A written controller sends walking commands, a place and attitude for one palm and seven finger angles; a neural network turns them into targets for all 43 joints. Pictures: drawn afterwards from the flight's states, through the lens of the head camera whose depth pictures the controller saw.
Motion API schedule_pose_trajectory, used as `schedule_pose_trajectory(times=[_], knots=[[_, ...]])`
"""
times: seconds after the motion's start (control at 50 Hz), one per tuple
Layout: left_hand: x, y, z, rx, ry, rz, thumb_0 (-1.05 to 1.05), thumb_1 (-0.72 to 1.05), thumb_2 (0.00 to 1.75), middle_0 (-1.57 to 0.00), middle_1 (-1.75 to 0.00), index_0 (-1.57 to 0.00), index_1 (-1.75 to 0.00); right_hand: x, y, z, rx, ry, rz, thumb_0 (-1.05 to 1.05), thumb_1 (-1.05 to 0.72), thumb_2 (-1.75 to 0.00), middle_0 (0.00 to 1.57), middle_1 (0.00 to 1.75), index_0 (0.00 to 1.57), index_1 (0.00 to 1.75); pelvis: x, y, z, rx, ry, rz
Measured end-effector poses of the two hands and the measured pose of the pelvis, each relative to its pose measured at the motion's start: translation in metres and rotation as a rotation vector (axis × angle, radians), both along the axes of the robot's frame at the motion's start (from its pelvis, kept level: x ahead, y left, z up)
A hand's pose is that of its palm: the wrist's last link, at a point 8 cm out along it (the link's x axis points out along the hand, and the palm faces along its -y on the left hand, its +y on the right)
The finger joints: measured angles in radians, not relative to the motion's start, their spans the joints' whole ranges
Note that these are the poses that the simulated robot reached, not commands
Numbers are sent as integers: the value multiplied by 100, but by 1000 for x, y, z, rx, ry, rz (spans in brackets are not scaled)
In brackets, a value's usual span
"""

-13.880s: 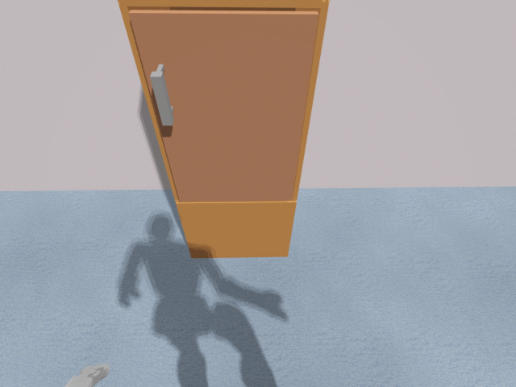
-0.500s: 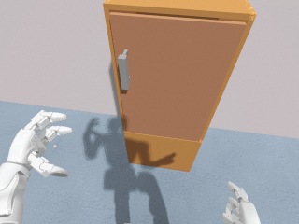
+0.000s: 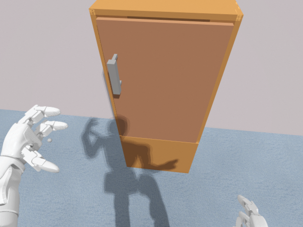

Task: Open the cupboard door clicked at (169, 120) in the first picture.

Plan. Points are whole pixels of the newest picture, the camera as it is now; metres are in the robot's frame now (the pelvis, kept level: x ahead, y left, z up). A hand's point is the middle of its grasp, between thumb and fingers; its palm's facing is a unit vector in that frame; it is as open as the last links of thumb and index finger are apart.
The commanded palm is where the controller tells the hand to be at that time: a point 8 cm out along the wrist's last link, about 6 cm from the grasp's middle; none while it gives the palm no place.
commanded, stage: raise the hand with hooked fingers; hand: left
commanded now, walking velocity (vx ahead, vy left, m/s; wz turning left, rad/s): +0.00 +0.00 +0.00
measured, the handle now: (116, 74) +0.57 +0.16 +0.09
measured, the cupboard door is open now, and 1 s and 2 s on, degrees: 0 0 0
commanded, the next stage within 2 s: move the hooked fingers beside the handle in 0.26 s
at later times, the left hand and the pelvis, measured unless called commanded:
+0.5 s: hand (46, 137) +0.29 +0.27 +0.11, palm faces -0.02 -1.00 -0.01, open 13.9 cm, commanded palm +0.28 +0.32 +0.11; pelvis +0.00 +0.01 +0.00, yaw +1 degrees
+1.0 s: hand (68, 109) +0.39 +0.26 +0.11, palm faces -0.06 -1.00 +0.00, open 13.9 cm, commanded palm +0.37 +0.31 +0.11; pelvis +0.00 +0.01 -0.01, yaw +0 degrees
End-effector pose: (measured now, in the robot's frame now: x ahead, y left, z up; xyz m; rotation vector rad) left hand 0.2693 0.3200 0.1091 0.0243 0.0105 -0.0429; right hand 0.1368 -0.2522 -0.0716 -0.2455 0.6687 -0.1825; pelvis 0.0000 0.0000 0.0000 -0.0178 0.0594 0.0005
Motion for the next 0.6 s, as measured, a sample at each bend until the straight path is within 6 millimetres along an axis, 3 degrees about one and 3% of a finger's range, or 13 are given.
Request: schedule_pose_trajectory(times=[0.24, 0.44, 0.6], knots=[[-1, 6, 10, 13, -31, 19, -1, -50, 30, -30, -120, -31, -120, 8, 9, 1, 16, -18, 11, 1, -90, -90, 20, 30, 20, 30, 1, 2, 1, 0, -9, 4], [-2, 9, 3, -7, -17, 22, -1, -50, 30, -30, -120, -31, -120, 12, 16, 3, 11, -24, 31, 1, -90, -90, 21, 30, 20, 30, -2, 5, 1, -3, -9, 11], [30, 5, 1, -17, -18, 7, -1, -50, 30, -30, -120, -31, -120, 3, 15, -2, -18, 28, 26, 1, -90, -89, 21, 30, 20, 30, -8, 7, -1, -10, 3, 24]])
